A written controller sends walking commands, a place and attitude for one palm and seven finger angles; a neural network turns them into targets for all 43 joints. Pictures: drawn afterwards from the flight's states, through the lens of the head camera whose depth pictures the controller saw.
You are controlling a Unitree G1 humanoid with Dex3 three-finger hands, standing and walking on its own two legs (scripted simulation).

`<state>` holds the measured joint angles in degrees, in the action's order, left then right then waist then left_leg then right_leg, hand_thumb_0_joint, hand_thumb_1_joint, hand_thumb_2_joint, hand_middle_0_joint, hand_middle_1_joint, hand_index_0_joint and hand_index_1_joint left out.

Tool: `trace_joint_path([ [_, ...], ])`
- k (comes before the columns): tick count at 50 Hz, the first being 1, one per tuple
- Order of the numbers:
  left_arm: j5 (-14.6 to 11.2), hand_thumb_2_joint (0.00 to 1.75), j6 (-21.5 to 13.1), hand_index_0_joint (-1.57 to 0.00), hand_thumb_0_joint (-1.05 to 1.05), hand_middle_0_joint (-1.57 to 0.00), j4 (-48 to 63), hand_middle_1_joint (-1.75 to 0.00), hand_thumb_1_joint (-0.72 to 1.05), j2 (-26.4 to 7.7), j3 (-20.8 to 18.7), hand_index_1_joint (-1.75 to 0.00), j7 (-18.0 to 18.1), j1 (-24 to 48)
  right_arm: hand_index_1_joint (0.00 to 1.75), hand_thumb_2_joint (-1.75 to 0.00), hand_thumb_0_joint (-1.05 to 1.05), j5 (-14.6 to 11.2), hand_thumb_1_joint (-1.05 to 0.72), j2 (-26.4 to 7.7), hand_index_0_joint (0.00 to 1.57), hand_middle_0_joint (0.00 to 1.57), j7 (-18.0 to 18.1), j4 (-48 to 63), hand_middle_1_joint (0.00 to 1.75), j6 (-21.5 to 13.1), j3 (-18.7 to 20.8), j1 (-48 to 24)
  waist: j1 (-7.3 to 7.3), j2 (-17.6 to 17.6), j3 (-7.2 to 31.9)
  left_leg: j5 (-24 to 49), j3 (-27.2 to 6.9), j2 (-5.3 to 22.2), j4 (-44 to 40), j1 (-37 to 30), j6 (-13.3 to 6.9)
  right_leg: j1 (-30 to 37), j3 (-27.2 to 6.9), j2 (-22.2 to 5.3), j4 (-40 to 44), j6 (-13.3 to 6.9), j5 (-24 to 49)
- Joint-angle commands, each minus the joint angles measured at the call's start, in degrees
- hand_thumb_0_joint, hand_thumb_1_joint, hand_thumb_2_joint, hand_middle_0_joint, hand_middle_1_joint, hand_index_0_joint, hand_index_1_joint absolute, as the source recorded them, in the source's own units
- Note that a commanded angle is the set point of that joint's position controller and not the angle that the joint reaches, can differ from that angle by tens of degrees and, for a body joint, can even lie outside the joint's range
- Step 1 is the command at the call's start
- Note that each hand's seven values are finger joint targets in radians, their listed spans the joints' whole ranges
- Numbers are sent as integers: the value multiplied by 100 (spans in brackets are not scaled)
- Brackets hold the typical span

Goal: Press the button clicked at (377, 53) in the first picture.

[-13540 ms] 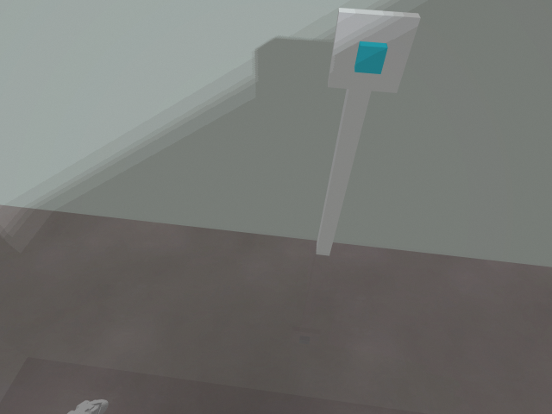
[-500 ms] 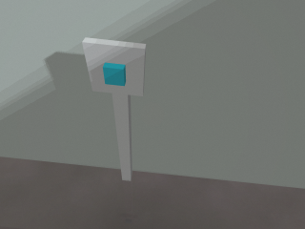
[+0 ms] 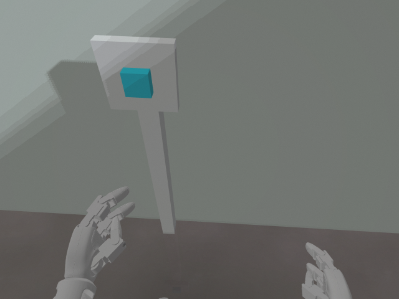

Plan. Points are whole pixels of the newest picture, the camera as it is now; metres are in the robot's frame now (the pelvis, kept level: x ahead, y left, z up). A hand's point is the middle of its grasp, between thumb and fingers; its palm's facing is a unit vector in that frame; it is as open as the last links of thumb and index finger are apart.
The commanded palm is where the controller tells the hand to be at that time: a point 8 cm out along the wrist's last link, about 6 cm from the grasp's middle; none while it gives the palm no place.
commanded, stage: raise the hand and make a fist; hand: left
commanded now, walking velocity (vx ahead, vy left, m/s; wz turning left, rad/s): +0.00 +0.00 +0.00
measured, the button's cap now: (137, 82) +0.55 +0.16 +0.18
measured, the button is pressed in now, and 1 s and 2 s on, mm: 0 0 0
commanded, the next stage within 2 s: aim a knuckle at the button in 1.70 s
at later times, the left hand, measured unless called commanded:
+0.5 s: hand (107, 241) +0.22 +0.17 +0.06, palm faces -0.03 -1.00 -0.05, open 3.2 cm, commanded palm +0.18 +0.23 +0.08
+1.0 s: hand (80, 212) +0.24 +0.20 +0.12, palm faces +0.00 -1.00 -0.06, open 3.1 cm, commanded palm +0.21 +0.26 +0.14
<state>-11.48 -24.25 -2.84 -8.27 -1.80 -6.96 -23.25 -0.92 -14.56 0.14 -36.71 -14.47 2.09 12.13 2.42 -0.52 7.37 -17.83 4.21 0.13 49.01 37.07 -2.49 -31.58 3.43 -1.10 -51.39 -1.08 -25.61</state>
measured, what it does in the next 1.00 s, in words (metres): stands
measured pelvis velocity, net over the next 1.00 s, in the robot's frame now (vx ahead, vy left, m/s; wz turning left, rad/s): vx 0.04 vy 0.00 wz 0.02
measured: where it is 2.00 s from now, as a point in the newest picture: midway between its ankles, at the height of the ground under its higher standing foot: outside the picture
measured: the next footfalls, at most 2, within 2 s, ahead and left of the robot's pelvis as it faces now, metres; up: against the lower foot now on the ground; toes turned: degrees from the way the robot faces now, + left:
none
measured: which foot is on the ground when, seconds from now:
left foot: down 0.00-1.00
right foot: down 0.00-1.00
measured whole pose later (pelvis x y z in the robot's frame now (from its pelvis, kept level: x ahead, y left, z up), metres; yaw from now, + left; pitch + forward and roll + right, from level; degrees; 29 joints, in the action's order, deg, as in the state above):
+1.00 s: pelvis +0.04 +0.00 +0.02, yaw +1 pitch +4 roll -2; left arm -18.1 -7.7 12.6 -16.8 -12.0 -16.3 -23.8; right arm -3.3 -13.0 3.2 -30.1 -12.9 -2.7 13.0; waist -1.2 -2.0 5.5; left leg -19.3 1.8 0.5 44.3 28.8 -2.5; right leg -20.4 5.4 0.2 -41.2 -0.8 -24.6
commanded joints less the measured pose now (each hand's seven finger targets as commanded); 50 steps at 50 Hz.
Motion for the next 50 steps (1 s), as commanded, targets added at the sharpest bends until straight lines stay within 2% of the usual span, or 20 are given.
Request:
trace_joint_path([
  [1, -169, 90, -448, -64, 0, -64, 644, -78, 90, -992, -973, -78, -855, -1796, 30, -90, 0, -144, -90, -657, 20, 20, -68, 1751, 30, 65, 332, -955, -722, 119, 75, -506, -285, -112, -212, 116, 193, -478, -232, 74, 588, -159, -547],
  [4, -385, 90, -126, -72, 0, -72, 1962, -87, 90, -985, -973, -87, -564, -1083, 30, -90, 0, -145, -90, -522, 20, 20, 115, 2022, 30, 356, 283, -784, -529, -227, 315, -600, -385, -37, -70, 39, 121, -563, -435, 128, 590, -94, -528],
  [7, -317, 90, -513, -81, 0, -81, 3028, -96, 90, -1081, -924, -96, -302, -390, 30, -90, 0, -77, -90, -409, 20, 20, 205, 1940, 30, 377, 247, -317, -211, -694, 679, 23, -514, 69, 302, -268, 39, -776, -454, 214, 456, -68, 258],
  [8, -329, 90, -681, -83, 0, -83, 3289, -99, 90, -1113, -785, -99, -350, -35, 30, -90, 0, -30, -90, -426, 20, 20, 218, 1879, 30, 359, 192, -179, -34, -527, 668, 88, -593, 91, 445, -190, 10, -880, -473, 249, 401, -27, 366],
  [10, -360, 90, -879, -89, 0, -89, 3066, -105, 90, -947, -546, -105, -579, -114, 30, -90, 0, -53, -90, -462, 20, 20, 235, 1722, 30, 249, 160, -139, 108, -621, 602, 163, -633, 108, 599, -248, 0, -1064, -474, 251, 441, -4, 474],
  [12, -428, 90, -785, -94, 0, -94, 2700, -111, 90, -999, -471, -111, -931, -124, 30, -90, 0, -97, -90, -532, 20, 20, 253, 1612, 30, 136, 117, -142, 207, -473, 480, 97, -654, 113, 696, -131, -13, -1045, -617, 197, 623, 83, 521],
  [14, -512, 90, -393, -100, 0, -100, 2230, -117, 90, -1200, -699, -117, -1248, -270, 30, -90, 0, -169, -90, -564, 20, 20, 298, 1555, 30, 118, 92, -179, 165, -61, 421, 28, -659, 91, 710, 65, -23, -757, -882, 89, 910, 252, 515],
  [16, -609, 90, 95, -105, 0, -105, 2061, -123, 90, -1404, -1072, -123, -1404, -534, 30, -90, 0, -215, -90, -574, 20, 20, 359, 1570, 30, 155, 97, -262, -24, 68, 658, 125, -617, 56, 601, 33, -24, -320, -1057, -48, 1114, 361, 608],
  [18, -750, 90, 486, -111, 0, -111, 1948, -129, 90, -1509, -1428, -129, -1407, -701, 30, -90, 0, -236, -90, -512, 20, 20, 401, 1569, 30, 178, 83, -425, -252, 40, 752, 310, -643, 33, 408, -97, -4, 67, -1025, -92, 1151, 394, 866],
  [21, -904, 90, 645, -119, 0, -119, 2250, -138, 90, -1443, -1701, -138, -1216, -853, 30, -90, 0, -210, -90, -399, 20, 20, 413, 1576, 30, 174, 71, -416, -386, 174, 977, 762, -658, 51, 107, -441, 18, 444, -754, -87, 1058, 398, 1822],
  [23, -935, 90, 578, -124, 0, -124, 2174, -144, 90, -1392, -1714, -144, -1134, -828, 30, -90, 0, -190, -90, -397, 20, 20, 399, 1515, 30, 141, 62, -429, -405, 397, 798, 920, -695, 47, -11, -481, 32, 529, -649, -48, 1031, 421, 2174],
  [25, -908, 90, 445, -130, 0, -130, 2251, -150, 90, -1319, -1607, -150, -1133, -876, 30, -90, 0, -195, -90, -428, 20, 20, 357, 1485, 30, 73, 82, -317, -355, 188, 745, 1018, -653, 44, -128, -684, 33, 431, -544, -26, 1025, 401, 2379],
  [29, -874, 90, 363, -130, 0, -130, 2314, -150, 90, -1275, -1385, -150, -1188, -692, 30, -90, 0, -226, -90, -537, 20, 20, 323, 1474, 30, -53, 95, -224, -244, 213, 579, 914, -641, 41, -320, -927, 12, 253, -386, 58, 1132, 319, 1912],
  [30, -866, 90, 365, -130, 0, -130, 2407, -150, 90, -1299, -1389, -150, -1184, -734, 30, -90, 0, -229, -90, -556, 20, 20, 321, 1481, 30, -92, 110, -216, -284, 5, 685, 918, -610, 40, -378, -1055, 10, 255, -322, 82, 1137, 257, 1799],
  [37, -810, 90, 514, -130, 0, -130, 2823, -150, 90, -1437, -1470, -150, -895, -346, 30, -90, 0, -260, -90, -581, 20, 20, 328, 1478, 30, -180, 58, -221, -297, -350, 563, 815, -662, 90, -825, -1543, 24, 250, 20, 213, 1272, 44, 1274],
  [40, -751, 90, 689, -130, 0, -130, 2891, -150, 90, -1476, -1436, -150, -828, -152, 30, -90, 0, -268, -90, -598, 20, 20, 322, 1478, 30, -179, 12, -237, -285, -516, 525, 821, -688, 114, -974, -1734, 39, 343, 68, 224, 1351, 23, 1283],
  [43, -774, 90, 984, -130, 0, -130, 2636, -150, 90, -1515, -1463, -150, -855, 32, 30, -90, 0, -270, -90, -633, 20, 20, 339, 1461, 30, -147, -43, -287, -264, -194, 220, 677, -736, 123, -1115, -1692, 31, 447, 74, 251, 1545, 23, 1208],
  [45, -776, 90, 1129, -130, 0, -130, 2790, -150, 90, -1558, -1464, -150, -921, 218, 30, -90, 0, -289, -90, -649, 20, 20, 345, 1497, 30, -151, -76, -306, -289, -456, 303, 719, -727, 125, -1219, -1896, 43, 514, 86, 244, 1612, 15, 1264],
  [48, -791, 90, 1382, -130, 0, -130, 2728, -150, 90, -1644, -1516, -150, -962, 545, 30, -90, 0, -280, -90, -662, 20, 20, 375, 1497, 30, -150, -149, -330, -283, -301, 175, 691, -793, 133, -1363, -1996, 46, 637, 126, 272, 1739, 3, 1249],
  [50, -803, 90, 1498, -130, 0, -130, 2787, -150, 90, -1701, -1548, -150, -997, 797, 30, -90, 0, -283, -90, -661, 20, 20, 393, 1505, 30, -159, -189, -347, -293, -430, 179, 667, -805, 131, -1463, -2132, 50, 663, 128, 258, 1824, 4, 1229],
])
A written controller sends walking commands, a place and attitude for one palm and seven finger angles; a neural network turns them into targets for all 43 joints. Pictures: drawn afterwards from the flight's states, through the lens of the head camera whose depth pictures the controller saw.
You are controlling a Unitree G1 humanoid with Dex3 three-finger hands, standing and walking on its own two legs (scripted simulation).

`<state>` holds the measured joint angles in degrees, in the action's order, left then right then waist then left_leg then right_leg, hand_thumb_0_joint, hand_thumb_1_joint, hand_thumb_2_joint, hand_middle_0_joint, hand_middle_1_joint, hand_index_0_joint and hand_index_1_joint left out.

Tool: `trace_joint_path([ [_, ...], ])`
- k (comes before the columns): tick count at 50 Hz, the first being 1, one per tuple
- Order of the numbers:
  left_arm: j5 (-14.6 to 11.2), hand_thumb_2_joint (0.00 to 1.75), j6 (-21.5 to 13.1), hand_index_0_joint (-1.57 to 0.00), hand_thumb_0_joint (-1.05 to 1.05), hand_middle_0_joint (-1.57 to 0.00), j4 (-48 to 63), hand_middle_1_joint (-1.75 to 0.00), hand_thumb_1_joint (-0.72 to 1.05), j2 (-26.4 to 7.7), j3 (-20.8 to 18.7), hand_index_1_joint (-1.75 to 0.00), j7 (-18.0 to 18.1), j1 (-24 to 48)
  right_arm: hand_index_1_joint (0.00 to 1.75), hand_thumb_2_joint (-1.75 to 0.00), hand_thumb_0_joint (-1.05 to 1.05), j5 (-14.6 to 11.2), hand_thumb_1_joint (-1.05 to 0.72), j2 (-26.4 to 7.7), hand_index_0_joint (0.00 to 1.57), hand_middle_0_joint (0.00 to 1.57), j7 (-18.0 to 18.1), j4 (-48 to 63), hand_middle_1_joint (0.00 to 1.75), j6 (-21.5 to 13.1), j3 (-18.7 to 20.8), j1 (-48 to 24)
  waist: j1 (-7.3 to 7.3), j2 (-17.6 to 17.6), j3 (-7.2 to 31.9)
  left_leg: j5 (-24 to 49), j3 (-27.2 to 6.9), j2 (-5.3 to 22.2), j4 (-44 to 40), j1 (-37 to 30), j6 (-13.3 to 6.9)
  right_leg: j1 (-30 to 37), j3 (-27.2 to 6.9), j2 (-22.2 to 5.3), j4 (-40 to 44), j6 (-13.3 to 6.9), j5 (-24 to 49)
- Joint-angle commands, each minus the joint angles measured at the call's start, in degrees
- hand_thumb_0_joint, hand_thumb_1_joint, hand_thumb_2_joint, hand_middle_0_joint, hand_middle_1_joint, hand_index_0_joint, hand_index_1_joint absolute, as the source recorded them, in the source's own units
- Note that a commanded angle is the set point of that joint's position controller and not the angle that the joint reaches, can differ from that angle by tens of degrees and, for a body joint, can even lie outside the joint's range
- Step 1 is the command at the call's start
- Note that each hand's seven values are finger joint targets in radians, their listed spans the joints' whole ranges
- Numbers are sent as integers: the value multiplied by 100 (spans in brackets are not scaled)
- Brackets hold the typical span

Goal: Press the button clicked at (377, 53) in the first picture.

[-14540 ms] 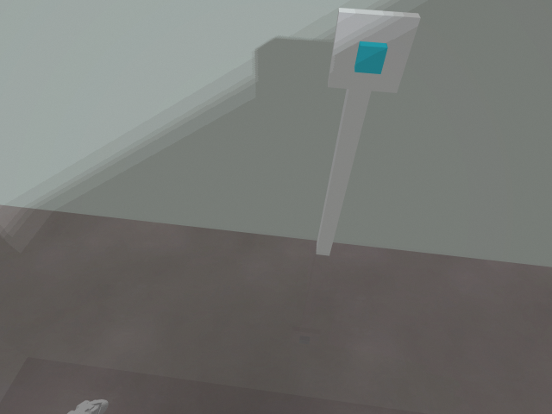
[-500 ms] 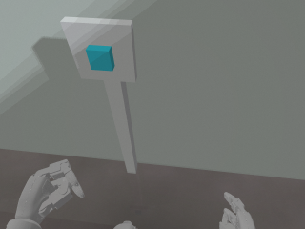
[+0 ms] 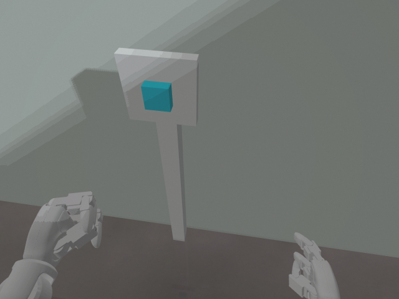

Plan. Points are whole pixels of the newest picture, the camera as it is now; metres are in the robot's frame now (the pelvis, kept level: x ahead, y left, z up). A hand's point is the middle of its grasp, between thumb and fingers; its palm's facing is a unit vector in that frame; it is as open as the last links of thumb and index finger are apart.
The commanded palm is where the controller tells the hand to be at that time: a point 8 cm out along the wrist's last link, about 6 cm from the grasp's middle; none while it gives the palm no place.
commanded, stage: raise the hand and make a fist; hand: left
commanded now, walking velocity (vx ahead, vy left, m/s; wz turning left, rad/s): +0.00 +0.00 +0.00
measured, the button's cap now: (158, 95) +0.52 +0.15 +0.16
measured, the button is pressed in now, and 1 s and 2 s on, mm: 0 0 0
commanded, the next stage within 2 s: aim a knuckle at the button in 0.70 s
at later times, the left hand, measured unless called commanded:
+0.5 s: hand (87, 205) +0.23 +0.20 +0.15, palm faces -0.03 -1.00 -0.07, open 3.1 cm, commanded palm +0.19 +0.25 +0.16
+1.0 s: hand (103, 195) +0.24 +0.18 +0.15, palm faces -0.01 -1.00 -0.07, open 3.1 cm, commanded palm +0.23 +0.23 +0.15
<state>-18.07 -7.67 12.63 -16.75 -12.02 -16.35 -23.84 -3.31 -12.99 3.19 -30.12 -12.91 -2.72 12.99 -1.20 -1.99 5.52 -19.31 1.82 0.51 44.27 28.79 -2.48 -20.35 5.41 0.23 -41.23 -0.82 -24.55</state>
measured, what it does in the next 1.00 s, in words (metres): stands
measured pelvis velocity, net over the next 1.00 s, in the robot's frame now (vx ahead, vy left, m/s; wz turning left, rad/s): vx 0.00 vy -0.03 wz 0.01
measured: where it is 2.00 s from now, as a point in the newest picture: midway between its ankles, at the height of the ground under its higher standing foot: outside the picture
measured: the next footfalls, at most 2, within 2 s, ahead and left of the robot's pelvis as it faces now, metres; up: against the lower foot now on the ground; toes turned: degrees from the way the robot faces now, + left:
none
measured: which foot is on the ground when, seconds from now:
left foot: down 0.00-1.00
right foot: down 0.00-1.00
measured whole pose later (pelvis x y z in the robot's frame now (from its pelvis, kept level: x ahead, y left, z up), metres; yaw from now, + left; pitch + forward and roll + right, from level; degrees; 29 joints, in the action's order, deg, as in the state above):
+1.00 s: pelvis +0.00 -0.03 +0.02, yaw +0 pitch -1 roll +0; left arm -19.1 -0.6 1.4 -18.7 -15.7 -19.4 -8.0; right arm -3.9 -15.3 5.3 -35.7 -15.0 -3.4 13.4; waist -1.9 -3.1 2.5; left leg -14.5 1.0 1.1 34.5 19.1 -0.1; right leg -11.7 6.0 1.4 -33.5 -2.9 -21.1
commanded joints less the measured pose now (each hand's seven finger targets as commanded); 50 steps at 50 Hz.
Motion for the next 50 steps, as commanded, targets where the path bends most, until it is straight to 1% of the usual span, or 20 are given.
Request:
trace_joint_path([
  [1, -145, 90, -102, -130, 0, -130, 1197, -150, 90, -890, -566, -150, -72, 946, 30, -90, 0, -42, -90, -827, 20, 20, 97, 824, 30, -319, 271, -422, 65, -290, 371, 771, -582, 99, -1040, -1350, 60, -424, -56, 124, 843, -24, 1077],
  [3, -190, 90, 13, -130, 0, -130, 1094, -150, 90, -970, -642, -150, -119, 1160, 30, -90, 0, -34, -90, -846, 20, 20, 115, 799, 30, -337, 233, -474, 38, -130, 270, 783, -604, 88, -1105, -1374, 45, -336, -63, 148, 946, -35, 1096],
  [5, -181, 90, 112, -130, 0, -130, 1124, -150, 90, -1018, -655, -150, -164, 1401, 30, -90, 0, -50, -90, -832, 20, 20, 134, 783, 30, -357, 210, -502, 35, -335, 322, 793, -585, 81, -1176, -1521, 56, -260, -71, 122, 1011, -40, 1092],
  [9, -239, 90, 302, -130, 0, -130, 1023, -150, 90, -1164, -804, -150, -227, 1683, 30, -90, 0, -55, -90, -847, 20, 20, 154, 737, 30, -416, 175, -579, -15, -160, 387, 863, -597, 67, -1305, -1655, 45, -65, -72, 114, 1161, -35, 1163],
  [12, -278, 90, 422, -130, 0, -130, 1016, -150, 90, -1229, -862, -150, -269, 1945, 30, -90, 0, -68, -90, -847, 20, 20, 175, 690, 30, -458, 159, -631, -29, -310, 388, 853, -599, 49, -1403, -1803, 50, 18, -78, 97, 1250, -39, 1166],
  [14, -299, 90, 514, -130, 0, -130, 936, -150, 90, -1293, -928, -150, -288, 2054, 30, -90, 0, -80, -90, -857, 20, 20, 189, 668, 30, -468, 160, -662, -49, -135, 353, 897, -570, 40, -1446, -1815, 36, 115, -101, 97, 1339, -32, 1203],
  [15, -299, 90, 567, -130, 0, -130, 933, -150, 90, -1340, -963, -150, -287, 2154, 30, -90, 0, -81, -90, -859, 20, 20, 197, 661, 30, -474, 154, -681, -69, -305, 357, 908, -563, 36, -1471, -1868, 41, 120, -111, 88, 1358, -36, 1213],
  [19, -339, 90, 759, -130, 0, -130, 549, -150, 90, -1131, -863, -150, -354, 1821, 30, -90, 0, -105, -90, -877, 20, 20, 184, 661, 30, -485, 181, -698, -77, 56, 115, 820, -512, 8, -1508, -1753, 27, 115, -171, 72, 1506, 0, 1163],
  [23, -252, 90, 659, -130, 0, -130, 918, -150, 90, -1301, -958, -150, -240, 1967, 30, -90, 0, -67, -90, -866, 20, 20, 179, 674, 30, -511, 190, -684, -86, -88, 233, 896, -469, 2, -1513, -1873, 19, 201, -207, 74, 1529, -2, 1193],
  [25, -206, 90, 544, -130, 0, -130, 1108, -150, 90, -1316, -973, -150, -166, 2050, 30, -90, 0, -62, -90, -842, 20, 20, 174, 659, 30, -526, 191, -668, -79, -340, 320, 930, -446, -3, -1539, -1991, 31, 220, -186, 61, 1507, -14, 1205],
  [28, -246, 90, 470, -130, 0, -130, 849, -150, 90, -1327, -1068, -150, -126, 1942, 30, -90, 0, -43, -90, -859, 20, 20, 180, 574, 30, -536, 201, -626, -64, -4, 162, 920, -418, 2, -1504, -1881, 17, 196, -251, 71, 1598, 22, 1220],
  [32, -199, 90, 421, -130, 0, -130, 853, -150, 90, -1192, -883, -150, -162, 2038, 30, -90, 0, -74, -90, -848, 20, 20, 182, 551, 30, -558, 204, -648, -33, -298, 130, 903, -389, -21, -1525, -1962, 25, 160, -236, 39, 1576, 22, 1246],
  [34, -206, 90, 452, -130, 0, -130, 759, -150, 90, -1204, -870, -150, -189, 2010, 30, -90, 0, -74, -90, -857, 20, 20, 191, 544, 30, -563, 215, -653, -25, -93, 109, 878, -374, -28, -1496, -1891, 7, 191, -307, 21, 1639, 48, 1233],
  [37, -218, 90, 436, -130, 0, -130, 778, -150, 90, -1221, -865, -150, -235, 2022, 30, -90, 0, -83, -90, -851, 20, 20, 205, 537, 30, -595, 207, -673, -23, -159, 144, 913, -353, -45, -1456, -1925, 4, 200, -340, -3, 1651, 67, 1294],
  [38, -233, 90, 442, -130, 0, -130, 665, -150, 90, -1275, -932, -150, -234, 1990, 30, -90, 0, -72, -90, -867, 20, 20, 207, 521, 30, -595, 209, -662, -28, 130, 71, 907, -354, -35, -1420, -1818, -7, 208, -407, -2, 1704, 100, 1277],
  [40, -274, 90, 404, -130, 0, -130, 703, -150, 90, -1264, -968, -150, -263, 2031, 30, -90, 0, -80, -90, -861, 20, 20, 207, 523, 30, -609, 217, -684, -28, 150, 199, 1001, -342, -51, -1390, -1869, -20, 254, -426, -35, 1663, 117, 1427],
  [41, -267, 90, 390, -130, 0, -130, 596, -150, 90, -1311, -985, -150, -274, 2216, 30, -90, 0, -80, -90, -875, 20, 20, 224, 463, 30, -597, 220, -676, 7, 47, 168, 1022, -310, -60, -1361, -1868, -15, 240, -452, -45, 1653, 128, 1474],
  [43, -289, 90, 374, -130, 0, -130, 321, -150, 90, -1413, -1097, -150, -272, 2408, 30, -90, 0, -76, -90, -903, 20, 20, 244, 393, 30, -577, 226, -638, 26, 275, 59, 971, -325, -46, -1289, -1720, -9, 193, -563, -64, 1700, 180, 1421],
  [47, -247, 90, 274, -130, 0, -130, 126, -150, 90, -1248, -801, -150, -326, 3028, 30, -90, 0, -101, -90, -881, 20, 20, 270, 355, 30, -569, 222, -655, 101, -91, 176, 977, -305, -79, -1267, -1878, -12, 122, -562, -90, 1640, 154, 1465],
  [50, -202, 90, 274, -130, 0, -130, -228, -150, 90, -1309, -808, -150, -340, 3260, 30, -90, 0, -102, -90, -904, 20, 20, 289, 335, 30, -526, 247, -612, 108, 159, 219, 1037, -299, -75, -1210, -1775, -18, 172, -664, -132, 1622, 211, 1626],
])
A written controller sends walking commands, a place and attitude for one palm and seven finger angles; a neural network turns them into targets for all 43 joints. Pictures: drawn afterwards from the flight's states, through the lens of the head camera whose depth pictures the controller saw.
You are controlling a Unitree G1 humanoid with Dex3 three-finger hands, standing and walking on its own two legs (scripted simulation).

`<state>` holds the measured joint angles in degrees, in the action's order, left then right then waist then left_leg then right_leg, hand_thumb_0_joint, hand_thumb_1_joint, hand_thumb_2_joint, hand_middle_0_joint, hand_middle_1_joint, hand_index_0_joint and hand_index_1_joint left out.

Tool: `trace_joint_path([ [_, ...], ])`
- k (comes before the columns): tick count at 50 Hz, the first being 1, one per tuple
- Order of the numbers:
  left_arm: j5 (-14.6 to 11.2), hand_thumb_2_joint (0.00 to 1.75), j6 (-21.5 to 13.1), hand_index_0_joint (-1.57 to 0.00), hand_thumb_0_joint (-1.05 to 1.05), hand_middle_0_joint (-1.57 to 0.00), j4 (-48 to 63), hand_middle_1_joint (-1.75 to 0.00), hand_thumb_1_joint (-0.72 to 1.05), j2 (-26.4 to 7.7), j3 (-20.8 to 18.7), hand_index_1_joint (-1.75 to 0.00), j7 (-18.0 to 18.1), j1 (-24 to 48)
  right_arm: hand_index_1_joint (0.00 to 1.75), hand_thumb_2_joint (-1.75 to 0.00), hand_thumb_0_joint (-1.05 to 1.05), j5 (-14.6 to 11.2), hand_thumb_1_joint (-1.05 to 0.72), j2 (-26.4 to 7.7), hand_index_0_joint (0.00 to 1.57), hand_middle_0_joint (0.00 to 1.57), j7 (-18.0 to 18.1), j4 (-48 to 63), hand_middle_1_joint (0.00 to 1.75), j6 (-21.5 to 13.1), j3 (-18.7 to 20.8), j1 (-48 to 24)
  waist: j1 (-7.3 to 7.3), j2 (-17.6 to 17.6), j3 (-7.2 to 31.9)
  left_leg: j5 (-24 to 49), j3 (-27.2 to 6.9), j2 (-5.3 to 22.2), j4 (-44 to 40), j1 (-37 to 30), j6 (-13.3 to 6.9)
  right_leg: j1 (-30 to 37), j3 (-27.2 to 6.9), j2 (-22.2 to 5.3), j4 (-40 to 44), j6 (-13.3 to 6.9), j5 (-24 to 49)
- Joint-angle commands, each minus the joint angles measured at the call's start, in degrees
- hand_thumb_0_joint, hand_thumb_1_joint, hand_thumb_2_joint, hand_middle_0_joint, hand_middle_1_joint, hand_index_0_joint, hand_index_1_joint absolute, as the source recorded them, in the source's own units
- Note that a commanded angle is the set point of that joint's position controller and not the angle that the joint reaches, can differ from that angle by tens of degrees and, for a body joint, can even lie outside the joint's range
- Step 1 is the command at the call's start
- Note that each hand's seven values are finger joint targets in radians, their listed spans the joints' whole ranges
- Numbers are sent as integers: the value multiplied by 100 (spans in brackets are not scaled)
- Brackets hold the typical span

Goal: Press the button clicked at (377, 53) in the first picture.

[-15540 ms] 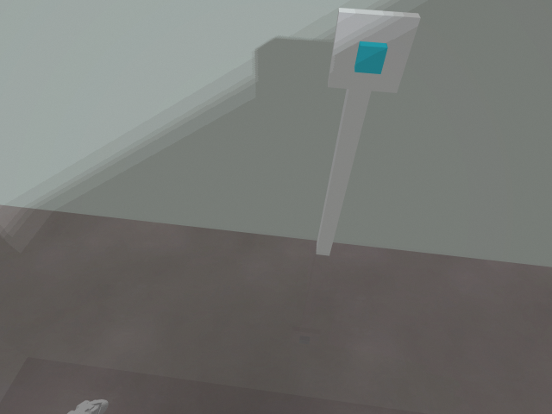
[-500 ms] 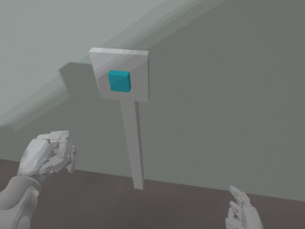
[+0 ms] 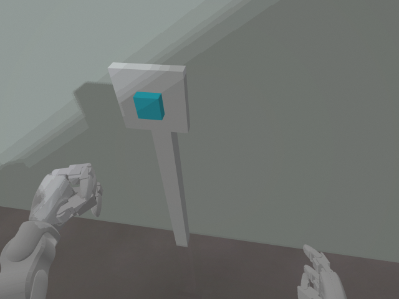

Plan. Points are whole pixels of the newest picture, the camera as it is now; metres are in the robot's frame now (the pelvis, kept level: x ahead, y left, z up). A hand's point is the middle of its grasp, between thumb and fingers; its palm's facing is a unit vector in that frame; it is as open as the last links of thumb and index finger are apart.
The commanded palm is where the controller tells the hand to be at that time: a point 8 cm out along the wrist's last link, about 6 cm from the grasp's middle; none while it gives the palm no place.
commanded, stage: aim a knuckle at the button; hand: left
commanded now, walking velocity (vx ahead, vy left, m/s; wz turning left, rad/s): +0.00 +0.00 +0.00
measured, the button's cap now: (150, 105) +0.52 +0.17 +0.14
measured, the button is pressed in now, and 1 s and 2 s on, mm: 0 0 0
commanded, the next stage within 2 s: press the button with the knuckle in 1.70 s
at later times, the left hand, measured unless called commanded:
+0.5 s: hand (130, 166) +0.34 +0.18 +0.12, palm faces -0.06 -1.00 -0.03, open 3.1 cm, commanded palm +0.32 +0.22 +0.12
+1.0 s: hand (154, 145) +0.41 +0.14 +0.11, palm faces -0.05 -1.00 -0.03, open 3.1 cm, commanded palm +0.39 +0.19 +0.11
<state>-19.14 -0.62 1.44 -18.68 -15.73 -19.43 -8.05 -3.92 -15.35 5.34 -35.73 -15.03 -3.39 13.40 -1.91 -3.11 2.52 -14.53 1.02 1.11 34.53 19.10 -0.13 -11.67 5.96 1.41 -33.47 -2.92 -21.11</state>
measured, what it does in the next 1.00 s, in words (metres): stands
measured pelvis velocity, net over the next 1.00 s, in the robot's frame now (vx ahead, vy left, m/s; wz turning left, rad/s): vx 0.01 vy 0.01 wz -0.03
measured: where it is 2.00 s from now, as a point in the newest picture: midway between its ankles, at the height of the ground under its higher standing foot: outside the picture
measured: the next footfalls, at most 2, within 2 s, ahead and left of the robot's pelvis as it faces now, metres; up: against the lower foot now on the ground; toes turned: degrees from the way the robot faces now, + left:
none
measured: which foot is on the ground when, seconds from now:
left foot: down 0.00-1.00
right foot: down 0.00-1.00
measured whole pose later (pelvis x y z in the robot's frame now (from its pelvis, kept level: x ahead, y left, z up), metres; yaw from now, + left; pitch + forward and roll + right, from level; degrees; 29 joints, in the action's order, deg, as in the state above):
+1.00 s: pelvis +0.01 +0.01 +0.00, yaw -2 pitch +4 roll +0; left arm -11.0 -7.3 -33.1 -14.8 -8.7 -7.2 25.4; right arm -3.1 -15.0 2.4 -36.9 -3.1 -1.5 16.1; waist 2.5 -1.3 2.5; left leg -15.3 3.2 1.1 35.1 23.6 -0.6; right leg -17.6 3.8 1.0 -35.6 -2.6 -21.9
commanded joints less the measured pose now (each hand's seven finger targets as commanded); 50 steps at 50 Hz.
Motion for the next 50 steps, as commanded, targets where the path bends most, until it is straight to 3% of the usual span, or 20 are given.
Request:
trace_joint_path([
  [1, -94, 90, -421, -130, 0, -130, 765, -150, 90, -1145, -467, -150, -29, 1740, 30, -90, 0, -39, -90, -679, 20, 20, 76, 885, 30, -288, 316, -643, 172, 316, 560, 575, -212, -141, -228, -787, -250, -678, -725, -258, 826, 431, 1328],
  [7, 11, 90, -441, -130, 0, -130, 458, -150, 90, -1173, -478, -150, 102, 2102, 30, -90, 0, -30, -90, -663, 20, 20, 20, 937, 30, -170, 325, -611, 102, 77, 861, 848, -170, -162, -263, -887, -239, -534, -611, -234, 655, 365, 1745],
  [9, 39, 90, -439, -130, 0, -130, 355, -150, 90, -1003, -285, -150, 170, 2323, 30, -90, 0, -33, -90, -656, 20, 20, 9, 952, 30, -123, 335, -597, 155, 358, 820, 807, -160, -148, -272, -831, -253, -582, -615, -221, 668, 391, 1706],
  [12, 114, 90, -489, -130, 0, -130, 296, -150, 90, -1000, -253, -150, 267, 2553, 30, -90, 0, -18, -90, -656, 20, 20, -20, 944, 30, -68, 351, -558, 141, 47, 931, 929, -154, -159, -295, -981, -241, -610, -534, -187, 593, 315, 1798],
  [13, 139, 90, -499, -130, 0, -130, 235, -150, 90, -1014, -251, -150, 309, 2540, 30, -90, 0, -9, -90, -669, 20, 20, -32, 937, 30, -48, 358, -542, 150, 282, 967, 977, -144, -136, -255, -930, -254, -572, -577, -193, 599, 353, 1910],
  [16, 194, 90, -511, -130, 0, -130, 149, -150, 90, -1075, -365, -150, 416, 2518, 30, -90, 0, 4, -90, -667, 20, 20, -71, 942, 30, 40, 379, -500, 109, 135, 1164, 1214, -110, -141, -275, -1006, -235, -442, -518, -187, 500, 315, 2261],
  [19, 243, 90, -524, -130, 0, -130, 18, -150, 90, -741, 30, -150, 492, 2954, 30, -90, 0, -8, -90, -655, 20, 20, -90, 908, 30, 130, 376, -473, 252, 266, 979, 1110, -100, -125, -280, -987, -237, -632, -496, -149, 541, 315, 2079],
  [21, 299, 90, -548, -130, 0, -130, 0, -150, 90, -669, 116, -150, 573, 3125, 30, -90, 0, 6, -90, -659, 20, 20, -100, 895, 30, 168, 395, -432, 250, 97, 1080, 1184, -120, -126, -281, -1105, -229, -670, -460, -132, 494, 270, 2072],
  [26, 436, 90, -644, -130, 0, -130, -222, -150, 90, -582, 257, -150, 792, 3605, 30, -90, 0, 28, -90, -660, 20, 20, -127, 830, 30, 305, 417, -359, 292, 170, 1277, 1275, -146, -97, -276, -1218, -213, -690, -432, -113, 430, 236, 2054],
  [28, 486, 90, -654, -130, 0, -130, -514, -150, 90, -747, 101, -150, 885, 3582, 30, -90, 0, 49, -90, -697, 20, 20, -140, 778, 30, 387, 426, -305, 262, 461, 1291, 1340, -135, -83, -254, -1101, -228, -598, -444, -102, 425, 250, 2171],
  [31, 558, 90, -675, -130, 0, -130, -654, -150, 90, -582, 260, -150, 955, 3872, 30, -90, 0, 37, -90, -656, 20, 20, -179, 790, 30, 497, 422, -305, 276, 105, 1347, 1459, -120, -94, -251, -1201, -197, -627, -436, -114, 377, 209, 2271],
  [32, 575, 90, -673, -130, 0, -130, -724, -150, 90, -438, 434, -150, 969, 4088, 30, -90, 0, 31, -90, -645, 20, 20, -187, 781, 30, 534, 404, -293, 341, 83, 1245, 1392, -138, -99, -253, -1177, -191, -711, -423, -108, 383, 204, 2186],
  [33, 593, 90, -684, -130, 0, -130, -904, -150, 90, -452, 413, -150, 1010, 4218, 30, -90, 0, 38, -90, -668, 20, 20, -191, 734, 30, 568, 421, -231, 395, 428, 1196, 1362, -162, -78, -217, -1113, -220, -750, -420, -85, 404, 223, 2160],
  [37, 640, 90, -801, -130, 0, -130, -969, -150, 90, -354, 497, -150, 1096, 4493, 30, -90, 0, 51, -90, -651, 20, 20, -227, 763, 30, 671, 445, -185, 359, 226, 1493, 1515, -131, -96, -204, -1244, -198, -669, -437, -93, 332, 200, 2327],
  [39, 661, 90, -831, -130, 0, -130, -1287, -150, 90, -356, 498, -150, 1153, 4651, 30, -90, 0, 53, -90, -668, 20, 20, -245, 720, 30, 742, 445, -138, 409, 416, 1348, 1383, -123, -98, -189, -1087, -220, -724, -461, -89, 367, 225, 2282],
  [40, 669, 90, -836, -130, 0, -130, -1503, -150, 90, -567, 322, -150, 1183, 4776, 30, -90, 0, 53, -90, -695, 20, 20, -236, 670, 30, 783, 452, -109, 407, 419, 1279, 1238, -115, -107, -184, -998, -217, -765, -493, -89, 391, 230, 2173],
  [43, 711, 90, -936, -130, 0, -130, -1791, -150, 90, -728, 197, -150, 1234, 5071, 30, -90, 0, 71, -90, -715, 20, 20, -238, 644, 30, 889, 456, -36, 411, 510, 1355, 1199, -80, -128, -151, -857, -243, -660, -558, -105, 393, 253, 2228],
  [47, 742, 90, -1124, -130, 0, -130, -2128, -150, 90, -466, 499, -150, 1188, 5715, 30, -90, 0, 55, -90, -685, 20, 20, -255, 582, 30, 965, 477, 72, 516, 166, 1497, 1222, -85, -140, -94, -992, -219, -815, -557, -88, 341, 213, 2225],
  [48, 743, 90, -1166, -130, 0, -130, -2267, -150, 90, -380, 584, -150, 1184, 5893, 30, -90, 0, 56, -90, -689, 20, 20, -261, 549, 30, 982, 481, 115, 591, 305, 1444, 1159, -89, -140, -52, -928, -242, -875, -563, -77, 358, 230, 2166],
  [50, 744, 90, -1238, -130, 0, -130, -2650, -150, 90, -603, 380, -150, 1207, 6022, 30, -90, 0, 62, -90, -742, 20, 20, -262, 489, 30, 1027, 507, 216, 555, 396, 1480, 1077, -98, -151, -55, -808, -239, -871, -597, -77, 342, 233, 2154],
])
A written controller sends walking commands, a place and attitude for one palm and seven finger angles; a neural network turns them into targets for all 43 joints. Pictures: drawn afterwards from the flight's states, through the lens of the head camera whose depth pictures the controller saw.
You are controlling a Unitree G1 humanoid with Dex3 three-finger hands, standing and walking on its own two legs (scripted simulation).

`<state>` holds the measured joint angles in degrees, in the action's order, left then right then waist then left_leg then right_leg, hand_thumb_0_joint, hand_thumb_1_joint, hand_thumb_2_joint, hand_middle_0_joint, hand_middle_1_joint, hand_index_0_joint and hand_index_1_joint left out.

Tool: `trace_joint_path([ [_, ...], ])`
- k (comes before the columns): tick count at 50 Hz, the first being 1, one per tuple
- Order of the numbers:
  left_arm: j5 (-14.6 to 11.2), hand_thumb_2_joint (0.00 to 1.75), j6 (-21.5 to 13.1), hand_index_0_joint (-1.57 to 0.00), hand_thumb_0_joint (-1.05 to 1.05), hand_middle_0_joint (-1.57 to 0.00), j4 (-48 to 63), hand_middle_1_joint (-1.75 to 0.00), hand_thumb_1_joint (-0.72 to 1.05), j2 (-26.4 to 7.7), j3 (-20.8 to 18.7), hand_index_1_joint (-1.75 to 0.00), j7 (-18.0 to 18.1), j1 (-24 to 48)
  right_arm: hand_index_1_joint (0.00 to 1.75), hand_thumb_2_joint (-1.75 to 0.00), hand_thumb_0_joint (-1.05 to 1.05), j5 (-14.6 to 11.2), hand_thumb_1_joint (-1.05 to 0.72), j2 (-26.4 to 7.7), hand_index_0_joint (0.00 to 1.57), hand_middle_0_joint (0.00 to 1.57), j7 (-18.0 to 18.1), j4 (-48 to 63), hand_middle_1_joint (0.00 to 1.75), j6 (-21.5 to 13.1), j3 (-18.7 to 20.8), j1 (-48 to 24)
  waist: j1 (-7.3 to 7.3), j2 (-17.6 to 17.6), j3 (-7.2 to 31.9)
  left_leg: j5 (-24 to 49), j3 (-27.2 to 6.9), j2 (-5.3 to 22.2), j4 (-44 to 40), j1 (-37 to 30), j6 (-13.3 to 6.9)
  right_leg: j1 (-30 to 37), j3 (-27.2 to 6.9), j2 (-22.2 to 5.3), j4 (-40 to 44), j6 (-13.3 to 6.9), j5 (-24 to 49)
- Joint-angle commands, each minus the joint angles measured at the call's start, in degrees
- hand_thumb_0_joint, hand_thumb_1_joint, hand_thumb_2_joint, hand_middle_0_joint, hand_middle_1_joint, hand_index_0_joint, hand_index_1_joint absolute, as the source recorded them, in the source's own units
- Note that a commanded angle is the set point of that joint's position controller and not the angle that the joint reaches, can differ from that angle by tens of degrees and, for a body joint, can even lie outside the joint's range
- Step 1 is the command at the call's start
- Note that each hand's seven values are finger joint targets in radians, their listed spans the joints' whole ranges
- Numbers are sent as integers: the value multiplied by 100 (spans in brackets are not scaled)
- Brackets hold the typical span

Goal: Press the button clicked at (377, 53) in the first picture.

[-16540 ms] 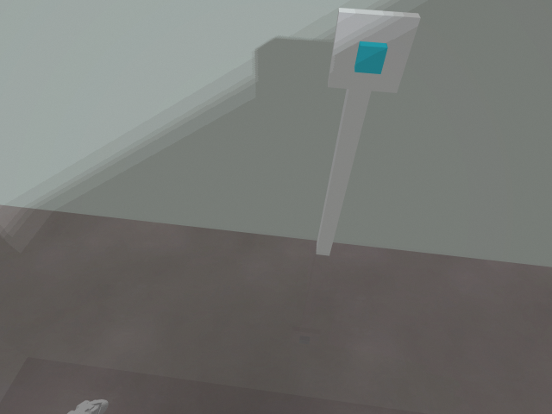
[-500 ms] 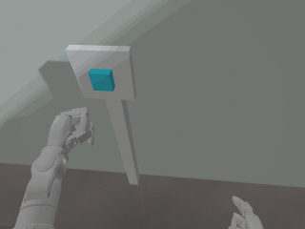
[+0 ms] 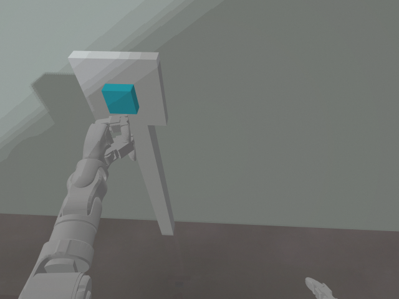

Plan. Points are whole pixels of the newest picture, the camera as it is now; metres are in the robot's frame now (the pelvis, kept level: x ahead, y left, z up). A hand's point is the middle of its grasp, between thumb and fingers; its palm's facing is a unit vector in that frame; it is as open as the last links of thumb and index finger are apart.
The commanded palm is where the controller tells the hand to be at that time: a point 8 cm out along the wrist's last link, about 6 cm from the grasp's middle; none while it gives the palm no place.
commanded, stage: aim a knuckle at the button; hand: left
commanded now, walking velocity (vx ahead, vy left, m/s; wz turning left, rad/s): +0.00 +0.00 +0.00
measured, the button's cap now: (121, 98) +0.50 +0.18 +0.14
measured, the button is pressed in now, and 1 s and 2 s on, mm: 0 0 11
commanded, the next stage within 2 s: press the button with the knuckle in 0.70 s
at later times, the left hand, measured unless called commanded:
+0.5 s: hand (124, 146) +0.39 +0.16 +0.11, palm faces -0.01 -1.00 -0.02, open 3.1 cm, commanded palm +0.37 +0.20 +0.11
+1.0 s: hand (136, 135) +0.42 +0.14 +0.11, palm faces -0.02 -1.00 -0.02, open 3.1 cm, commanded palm +0.40 +0.19 +0.11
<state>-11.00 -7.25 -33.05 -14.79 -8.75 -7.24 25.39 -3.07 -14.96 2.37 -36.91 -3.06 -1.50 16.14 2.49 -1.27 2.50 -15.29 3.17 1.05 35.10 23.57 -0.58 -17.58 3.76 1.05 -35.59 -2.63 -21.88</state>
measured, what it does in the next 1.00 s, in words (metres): stands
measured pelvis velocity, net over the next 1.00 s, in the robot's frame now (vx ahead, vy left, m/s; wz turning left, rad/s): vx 0.00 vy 0.01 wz -0.01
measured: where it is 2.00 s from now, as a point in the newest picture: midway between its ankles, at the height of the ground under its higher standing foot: outside the picture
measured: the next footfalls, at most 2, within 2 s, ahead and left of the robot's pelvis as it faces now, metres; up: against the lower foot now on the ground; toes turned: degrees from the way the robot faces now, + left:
none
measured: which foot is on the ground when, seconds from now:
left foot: down 0.00-1.00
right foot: down 0.00-1.00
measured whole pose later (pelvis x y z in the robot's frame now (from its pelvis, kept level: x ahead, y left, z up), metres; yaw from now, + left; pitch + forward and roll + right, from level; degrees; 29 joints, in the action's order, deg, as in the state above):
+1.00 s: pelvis +0.00 +0.01 +0.00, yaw -1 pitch +6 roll +0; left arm -9.5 -11.1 -42.1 -14.4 -9.4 -5.3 32.8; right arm -2.8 -14.4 1.6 -36.8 -1.3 -1.5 18.2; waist 3.4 -1.2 2.9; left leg -16.0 3.7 1.2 37.3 27.0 -1.1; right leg -21.0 3.2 1.1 -37.5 -2.2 -22.1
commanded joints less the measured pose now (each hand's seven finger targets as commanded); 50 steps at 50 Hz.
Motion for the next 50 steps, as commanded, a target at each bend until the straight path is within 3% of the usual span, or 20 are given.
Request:
trace_joint_path([
  [1, -42, 90, -624, -130, 0, -130, 817, -150, 90, -968, -288, -150, -15, 2727, 30, -90, 0, -14, -90, -770, 20, 20, 24, 611, 30, -158, 327, -42, 91, 22, 1624, 1217, -297, -155, -103, -1314, -184, -242, -371, -52, 510, 189, 2284],
  [2, -46, 90, -650, -130, 0, -130, 795, -150, 90, -798, -187, -150, -32, 2621, 30, -90, 0, -14, -90, -751, 20, 20, -3, 644, 30, -160, 333, -22, 57, 2, 1707, 1307, -313, -158, -98, -1382, -183, -226, -344, -40, 480, 172, 2357],
  [4, -51, 90, -660, -130, 0, -130, 558, -150, 90, -1010, -433, -150, -11, 2325, 30, -90, 0, -13, -90, -794, 20, 20, -28, 675, 30, -119, 353, 29, -6, 299, 1723, 1308, -286, -150, -91, -1217, -204, -104, -363, -41, 482, 200, 2471],
  [8, -15, 90, -727, -130, 0, -130, 713, -150, 90, -1413, -748, -150, -7, 2152, 30, -90, 0, 4, -90, -816, 20, 20, -29, 784, 30, -30, 352, 49, -129, 282, 1805, 1302, -224, -173, -134, -999, -219, 235, -432, -69, 453, 222, 2688],
  [10, -47, 90, -750, -130, 0, -130, 786, -150, 90, -1291, -632, -150, -34, 2364, 30, -90, 0, -32, -90, -778, 20, 20, -19, 789, 30, -10, 347, 33, -16, 215, 1569, 1185, -191, -160, -153, -1026, -226, 41, -435, -47, 530, 239, 2579],
  [12, -82, 90, -812, -130, 0, -130, 1031, -150, 90, -1243, -619, -150, -64, 2286, 30, -90, 0, -20, -90, -767, 20, 20, -23, 827, 30, -26, 360, 32, -59, 62, 1756, 1281, -187, -162, -151, -1174, -229, 94, -445, -32, 510, 225, 2664],
  [15, -143, 90, -843, -130, 0, -130, 1198, -150, 90, -1262, -676, -150, -124, 2046, 30, -90, 0, -34, -90, -772, 20, 20, -8, 842, 30, -43, 377, 18, -57, 227, 1799, 1340, -179, -159, -159, -1182, -244, 202, -452, -35, 517, 261, 2855],
  [18, -170, 90, -766, -130, 0, -130, 1192, -150, 90, -1030, -436, -150, -215, 2009, 30, -90, 0, -62, -90, -761, 20, 20, 0, 823, 30, -54, 365, -11, 56, 237, 1514, 1232, -174, -154, -148, -1184, -259, -6, -439, -20, 588, 282, 2681],
  [19, -179, 90, -703, -130, 0, -130, 1044, -150, 90, -1076, -492, -150, -234, 1921, 30, -90, 0, -77, -90, -775, 20, 20, 11, 807, 30, -50, 368, -17, 17, 225, 1434, 1154, -181, -147, -156, -1141, -246, -79, -429, -19, 598, 272, 2575],
  [21, -204, 90, -635, -130, 0, -130, 991, -150, 90, -1070, -425, -150, -250, 2266, 30, -90, 0, -85, -90, -785, 20, 20, 42, 777, 30, -42, 349, -38, 116, 258, 1256, 937, -209, -150, -170, -1123, -248, -273, -420, -16, 669, 275, 2247],
  [25, -174, 90, -742, -130, 0, -130, 1139, -150, 90, -791, -122, -150, -189, 2741, 30, -90, 0, -77, -90, -755, 20, 20, 56, 729, 30, -99, 349, -73, 172, -70, 1500, 932, -303, -123, -131, -1456, -222, -525, -348, 6, 611, 199, 1888],
  [31, -61, 90, -769, -130, 0, -130, 800, -150, 90, -721, -109, -150, 9, 2817, 30, -90, 0, -42, -90, -768, 20, 20, 2, 690, 30, -132, 336, -67, 118, 28, 1610, 1038, -404, -101, -104, -1501, -187, -607, -267, 12, 476, 156, 1847],
  [34, 15, 90, -704, -130, 0, -130, 573, -150, 90, -885, -313, -150, 116, 2585, 30, -90, 0, -22, -90, -785, 20, 20, -29, 740, 30, -98, 334, -41, 16, 188, 1648, 1110, -393, -94, -94, -1388, -187, -511, -268, 11, 432, 156, 1928],
  [37, 32, 90, -690, -130, 0, -130, 645, -150, 90, -753, -213, -150, 171, 2655, 30, -90, 0, -25, -90, -757, 20, 20, -48, 807, 30, -75, 319, -70, 33, 116, 1575, 1109, -375, -89, -96, -1366, -176, -546, -255, 19, 428, 150, 1919],
  [39, 53, 90, -696, -130, 0, -130, 488, -150, 90, -952, -387, -150, 219, 2677, 30, -90, 0, -15, -90, -776, 20, 20, -44, 809, 30, -52, 310, -42, 32, 380, 1430, 940, -369, -90, -116, -1152, -192, -497, -281, 29, 456, 169, 1823],
  [41, 72, 90, -759, -130, 0, -130, 732, -150, 90, -828, -220, -150, 218, 3071, 30, -90, 0, -12, -90, -752, 20, 20, -38, 811, 30, -54, 309, -34, 112, 141, 1596, 1003, -351, -98, -98, -1303, -192, -528, -294, 22, 431, 168, 1880],
  [44, 81, 90, -803, -130, 0, -130, 570, -150, 90, -881, -243, -150, 216, 3293, 30, -90, 0, -16, -90, -766, 20, 20, -20, 744, 30, -45, 315, 47, 180, 178, 1610, 944, -368, -78, -69, -1302, -191, -616, -303, 49, 437, 172, 1774],
  [46, 92, 90, -832, -130, 0, -130, 465, -150, 90, -1023, -360, -150, 206, 3376, 30, -90, 0, 0, -90, -782, 20, 20, -14, 674, 30, -51, 331, 122, 147, -43, 1719, 1054, -383, -89, -24, -1351, -175, -601, -313, 46, 401, 148, 1871],
  [48, 80, 90, -858, -130, 0, -130, 409, -150, 90, -836, -213, -150, 157, 3406, 30, -90, 0, 13, -90, -777, 20, 20, -34, 662, 30, -64, 344, 190, 186, 81, 1869, 1223, -392, -86, 18, -1412, -185, -551, -293, 60, 368, 153, 2039],
  [50, 57, 90, -839, -130, 0, -130, 211, -150, 90, -933, -318, -150, 124, 3380, 30, -90, 0, 8, -90, -799, 20, 20, -32, 606, 30, -46, 358, 249, 177, 55, 1845, 1282, -388, -89, 38, -1385, -175, -588, -286, 61, 355, 155, 2108],
])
